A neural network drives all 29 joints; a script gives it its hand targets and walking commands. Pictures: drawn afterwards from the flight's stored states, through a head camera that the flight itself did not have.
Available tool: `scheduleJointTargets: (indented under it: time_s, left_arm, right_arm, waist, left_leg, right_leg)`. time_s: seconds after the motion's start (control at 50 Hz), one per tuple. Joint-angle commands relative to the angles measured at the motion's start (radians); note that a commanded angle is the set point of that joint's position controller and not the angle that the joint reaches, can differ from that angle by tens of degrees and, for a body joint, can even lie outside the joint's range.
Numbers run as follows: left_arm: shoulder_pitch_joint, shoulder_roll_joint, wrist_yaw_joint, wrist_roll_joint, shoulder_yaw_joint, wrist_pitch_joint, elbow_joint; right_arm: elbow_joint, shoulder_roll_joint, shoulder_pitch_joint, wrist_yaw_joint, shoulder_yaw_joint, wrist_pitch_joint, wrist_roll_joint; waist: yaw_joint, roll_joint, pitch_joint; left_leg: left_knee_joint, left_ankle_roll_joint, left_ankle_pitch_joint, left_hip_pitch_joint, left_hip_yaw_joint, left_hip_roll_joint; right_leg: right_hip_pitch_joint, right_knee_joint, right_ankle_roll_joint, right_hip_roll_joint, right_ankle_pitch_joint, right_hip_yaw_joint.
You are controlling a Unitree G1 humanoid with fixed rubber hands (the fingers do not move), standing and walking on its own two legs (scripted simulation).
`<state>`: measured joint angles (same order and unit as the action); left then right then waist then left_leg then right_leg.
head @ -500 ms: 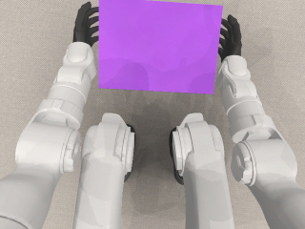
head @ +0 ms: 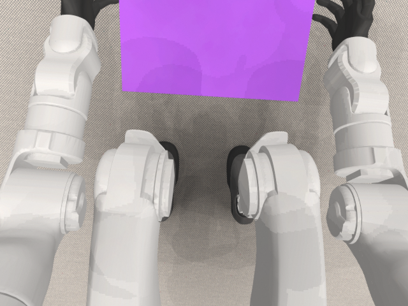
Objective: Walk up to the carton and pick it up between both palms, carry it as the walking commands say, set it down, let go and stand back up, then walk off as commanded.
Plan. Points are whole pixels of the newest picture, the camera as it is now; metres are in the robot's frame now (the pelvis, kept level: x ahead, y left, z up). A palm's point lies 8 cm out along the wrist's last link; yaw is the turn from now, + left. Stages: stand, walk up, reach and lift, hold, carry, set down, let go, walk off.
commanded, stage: set down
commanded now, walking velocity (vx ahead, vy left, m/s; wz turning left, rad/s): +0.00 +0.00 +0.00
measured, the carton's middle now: (209, 43) +0.47 +0.00 -0.23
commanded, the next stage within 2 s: let go in 1.22 s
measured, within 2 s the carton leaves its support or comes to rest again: neither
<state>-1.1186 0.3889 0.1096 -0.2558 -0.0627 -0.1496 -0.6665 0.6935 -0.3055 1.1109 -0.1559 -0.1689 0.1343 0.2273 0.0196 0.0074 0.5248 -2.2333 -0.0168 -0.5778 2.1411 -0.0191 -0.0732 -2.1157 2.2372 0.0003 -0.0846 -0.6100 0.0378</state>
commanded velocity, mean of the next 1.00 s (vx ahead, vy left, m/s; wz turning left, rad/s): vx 0.00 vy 0.00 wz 0.00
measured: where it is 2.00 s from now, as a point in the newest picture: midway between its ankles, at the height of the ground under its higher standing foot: (202, 196)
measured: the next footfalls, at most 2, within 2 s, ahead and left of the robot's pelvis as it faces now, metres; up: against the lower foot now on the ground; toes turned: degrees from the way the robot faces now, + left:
none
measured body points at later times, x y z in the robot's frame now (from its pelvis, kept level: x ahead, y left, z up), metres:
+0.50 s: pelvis -0.01 +0.00 +0.10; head +0.35 +0.00 +0.37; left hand +0.50 +0.19 -0.04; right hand +0.49 -0.21 -0.05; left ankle +0.12 +0.10 -0.33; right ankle +0.12 -0.11 -0.33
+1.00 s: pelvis +0.01 +0.01 +0.23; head +0.34 +0.00 +0.52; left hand +0.51 +0.20 +0.11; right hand +0.49 -0.21 +0.11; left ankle +0.12 +0.10 -0.33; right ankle +0.12 -0.10 -0.33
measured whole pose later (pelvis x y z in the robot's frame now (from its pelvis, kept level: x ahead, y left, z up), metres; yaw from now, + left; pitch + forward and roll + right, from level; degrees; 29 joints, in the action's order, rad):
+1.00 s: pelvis +0.01 +0.01 +0.23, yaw +0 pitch +22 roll -1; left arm -0.98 0.36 0.07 -0.17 -0.15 -0.38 -0.40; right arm 0.39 -0.31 0.96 -0.10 -0.21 0.38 0.18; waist 0.02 0.00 0.52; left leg -1.44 -0.03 -0.44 1.38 0.01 -0.07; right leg -1.37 1.44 0.00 -0.08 -0.46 -0.02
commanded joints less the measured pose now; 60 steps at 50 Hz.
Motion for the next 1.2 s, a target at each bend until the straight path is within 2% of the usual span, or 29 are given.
scheduleJointTargets:
  time_s: [0.0,0.04,0.12,0.16,0.2,0.22,0.28,0.36,0.42,0.44,0.5,0.52,0.54,0.56,0.66,0.68,0.72,0.76,0.82,0.84,0.9,0.92,0.94,0.98,1.0,1.12,1.14,1.16,1.18]
  left_arm:
    - [-0.263,0.127,0.014,0.051,-0.060,0.009,0.191]
    - [-0.230,0.074,0.014,0.042,-0.067,0.002,0.282]
    - [-0.199,0.117,0.024,0.080,-0.084,-0.036,0.304]
    - [-0.187,0.125,0.029,0.045,-0.075,-0.051,0.393]
    - [-0.108,0.095,0.019,0.045,-0.064,-0.070,0.419]
    - [-0.191,0.089,0.010,0.042,-0.082,-0.078,0.228]
    - [-0.232,0.135,0.002,0.057,-0.124,-0.074,0.370]
    - [-0.193,0.166,0.002,0.069,-0.111,-0.101,0.445]
    - [-0.176,0.152,-0.004,0.065,-0.111,-0.148,0.370]
    - [-0.216,0.127,-0.005,0.047,-0.076,-0.159,0.448]
    - [-0.213,0.161,-0.008,0.057,-0.104,-0.172,0.420]
    - [-0.216,0.130,-0.011,0.062,-0.090,-0.177,0.384]
    - [-0.178,0.128,-0.008,0.070,-0.108,-0.173,0.414]
    - [-0.162,0.126,-0.009,0.051,-0.136,-0.183,0.333]
    - [-0.146,0.179,-0.004,0.082,-0.120,-0.178,0.580]
    - [-0.116,0.137,-0.015,0.101,-0.127,-0.189,0.410]
    - [-0.133,0.142,-0.015,0.087,-0.114,-0.203,0.513]
    - [-0.121,0.171,-0.016,0.083,-0.130,-0.206,0.509]
    - [-0.164,0.154,-0.023,0.094,-0.150,-0.208,0.487]
    - [-0.103,0.140,-0.023,0.088,-0.106,-0.210,0.466]
    - [-0.131,0.148,-0.032,0.113,-0.167,-0.185,0.473]
    - [-0.128,0.132,-0.029,0.075,-0.120,-0.187,0.480]
    - [-0.130,0.100,-0.039,0.076,-0.107,-0.188,0.442]
    - [-0.114,0.101,-0.044,0.089,-0.117,-0.169,0.378]
    - [-0.084,0.117,-0.039,0.108,-0.135,-0.161,0.480]
    - [-0.081,0.100,-0.052,0.125,-0.153,-0.147,0.253]
    - [-0.035,0.090,-0.062,0.158,-0.191,-0.122,0.163]
    - [-0.033,0.090,-0.069,0.139,-0.180,-0.102,0.304]
    - [-0.021,0.077,-0.073,0.143,-0.159,-0.086,0.256]
  right_arm:
    - [-0.204,-0.155,0.193,0.006,-0.046,-0.017,-0.012]
    - [-0.319,-0.129,0.205,0.019,-0.027,-0.009,0.032]
    - [-0.307,-0.166,0.117,0.008,-0.099,0.033,-0.051]
    - [-0.440,-0.209,0.119,0.008,-0.086,0.046,-0.054]
    - [-0.487,-0.178,0.042,0.018,-0.070,0.060,-0.056]
    - [-0.263,-0.135,0.128,0.032,-0.040,0.084,-0.024]
    - [-0.444,-0.175,0.194,0.027,-0.088,0.067,-0.052]
    - [-0.482,-0.128,0.149,0.029,-0.048,0.113,0.012]
    - [-0.348,-0.177,0.071,0.026,-0.090,0.151,-0.059]
    - [-0.469,-0.207,0.128,0.025,-0.102,0.148,-0.055]
    - [-0.445,-0.188,0.139,0.033,-0.081,0.162,-0.015]
    - [-0.453,-0.195,0.162,0.039,-0.102,0.165,-0.022]
    - [-0.511,-0.174,0.164,0.038,-0.074,0.165,-0.026]
    - [-0.458,-0.158,0.150,0.033,-0.083,0.178,-0.037]
    - [-0.585,-0.179,0.087,0.033,-0.100,0.193,-0.042]
    - [-0.435,-0.164,0.072,0.044,-0.090,0.201,-0.028]
    - [-0.562,-0.210,0.081,0.049,-0.108,0.192,-0.041]
    - [-0.558,-0.164,0.054,0.048,-0.072,0.209,-0.027]
    - [-0.506,-0.140,0.113,0.052,-0.063,0.221,-0.015]
    - [-0.490,-0.152,0.033,0.055,-0.055,0.213,-0.033]
    - [-0.544,-0.201,0.085,0.056,-0.107,0.187,-0.058]
    - [-0.516,-0.166,0.070,0.051,-0.091,0.195,-0.060]
    - [-0.492,-0.155,0.086,0.060,-0.070,0.196,-0.052]
    - [-0.391,-0.136,0.015,0.068,-0.062,0.181,-0.075]
    - [-0.486,-0.161,0.004,0.062,-0.102,0.168,-0.078]
    - [-0.349,-0.149,0.041,0.068,-0.107,0.150,-0.135]
    - [-0.329,-0.081,0.025,0.071,-0.082,0.128,-0.141]
    - [-0.444,-0.087,0.026,0.066,-0.092,0.114,-0.123]
    - [-0.402,-0.079,-0.022,0.072,-0.085,0.094,-0.121]
  waist:
    - [0.022,-0.079,-1.915]
    - [-0.012,-0.060,-2.054]
    - [0.024,-0.052,-2.021]
    - [0.047,-0.058,-2.187]
    - [0.017,-0.042,-2.212]
    - [0.024,-0.009,-1.898]
    - [0.017,0.033,-2.046]
    - [-0.030,-0.034,-2.235]
    - [0.046,-0.026,-2.071]
    - [0.072,-0.047,-2.190]
    - [0.006,-0.059,-2.141]
    - [0.028,-0.074,-2.104]
    - [-0.019,-0.018,-2.180]
    - [0.031,0.059,-2.110]
    - [0.018,-0.024,-2.341]
    - [0.002,-0.061,-2.109]
    - [0.033,-0.050,-2.251]
    - [0.015,-0.003,-2.253]
    - [-0.026,-0.058,-2.151]
    - [0.025,-0.044,-2.150]
    - [0.009,-0.033,-2.133]
    - [0.059,0.010,-2.153]
    - [0.025,-0.051,-2.160]
    - [0.048,-0.033,-2.052]
    - [0.020,-0.067,-2.168]
    - [0.034,0.002,-1.899]
    - [0.015,0.020,-1.792]
    - [0.011,0.023,-1.971]
    - [0.033,-0.025,-1.903]
  left_leg:
    - [0.262,0.011,0.279,-0.903,0.013,0.027]
    - [0.260,0.018,0.386,-1.001,-0.006,0.021]
    - [0.335,0.005,0.328,-0.952,0.001,0.005]
    - [0.335,0.006,0.393,-1.086,0.000,0.012]
    - [0.363,0.008,0.465,-1.125,-0.014,-0.010]
    - [0.381,0.001,0.305,-0.881,-0.007,0.009]
    - [0.412,0.002,0.345,-0.962,-0.005,0.000]
    - [0.470,0.003,0.415,-1.116,-0.016,-0.007]
    - [0.536,0.023,0.268,-1.043,-0.012,0.016]
    - [0.566,0.023,0.323,-1.162,-0.006,0.007]
    - [0.617,0.020,0.250,-1.188,-0.002,0.011]
    - [0.651,0.027,0.219,-1.197,-0.019,0.013]
    - [0.666,0.017,0.290,-1.213,-0.022,-0.005]
    - [0.656,0.016,0.287,-1.155,-0.015,0.002]
    - [0.718,0.028,0.438,-1.365,-0.007,-0.010]
    - [0.731,0.029,0.389,-1.244,-0.007,-0.004]
    - [0.765,0.038,0.447,-1.421,0.010,0.001]
    - [0.809,0.031,0.454,-1.462,0.011,-0.007]
    - [0.847,0.038,0.432,-1.431,0.000,-0.011]
    - [0.894,0.038,0.441,-1.506,0.020,0.005]
    - [0.907,0.044,0.476,-1.489,-0.001,-0.008]
    - [0.943,0.035,0.501,-1.538,0.021,-0.006]
    - [0.945,0.047,0.523,-1.570,0.006,-0.012]
    - [0.983,0.043,0.509,-1.529,0.032,-0.002]
    - [0.986,0.048,0.566,-1.659,0.021,0.001]
    - [1.108,0.035,0.431,-1.601,0.039,-0.002]
    - [1.099,0.035,0.466,-1.517,0.031,-0.001]
    - [1.112,0.036,0.536,-1.604,0.020,-0.011]
    - [1.106,0.032,0.591,-1.570,0.029,-0.007]
  right_leg:
    - [0.644,-0.273,0.006,0.027,0.287,0.018]
    - [0.694,-0.307,0.007,0.027,0.358,0.023]
    - [0.741,-0.359,0.008,0.020,0.333,0.017]
    - [0.820,-0.369,0.010,0.019,0.398,0.030]
    - [0.868,-0.404,0.012,0.011,0.453,0.014]
    - [0.735,-0.427,0.000,0.027,0.321,-0.005]
    - [0.866,-0.460,0.017,0.016,0.386,-0.002]
    - [0.973,-0.492,0.017,0.004,0.446,-0.004]
    - [0.888,-0.561,0.013,0.014,0.289,0.013]
    - [0.988,-0.603,0.006,0.004,0.351,0.009]
    - [0.972,-0.640,0.009,0.019,0.269,0.012]
    - [0.965,-0.687,0.003,0.014,0.238,0.007]
    - [1.074,-0.688,0.012,0.011,0.314,0.009]
    - [1.080,-0.696,0.019,0.008,0.323,0.003]
    - [1.187,-0.732,0.033,-0.005,0.447,0.031]
    - [1.031,-0.752,0.015,0.006,0.369,0.001]
    - [1.122,-0.794,0.019,-0.003,0.430,0.018]
    - [1.195,-0.831,0.033,-0.005,0.438,0.019]
    - [1.203,-0.876,0.023,0.005,0.421,-0.011]
    - [1.216,-0.915,0.027,0.003,0.415,-0.003]
    - [1.277,-0.961,0.027,0.002,0.458,-0.025]
    - [1.317,-0.975,0.032,-0.004,0.479,0.002]
    - [1.320,-0.996,0.023,-0.001,0.491,-0.014]
    - [1.308,-1.004,0.013,0.003,0.480,-0.030]
    - [1.358,-1.030,0.020,-0.007,0.509,-0.028]
    - [1.371,-1.136,0.033,0.012,0.397,-0.024]
    - [1.344,-1.149,0.029,0.016,0.440,-0.040]
    - [1.485,-1.165,0.034,0.007,0.526,-0.047]
    - [1.480,-1.157,0.022,0.014,0.619,-0.068]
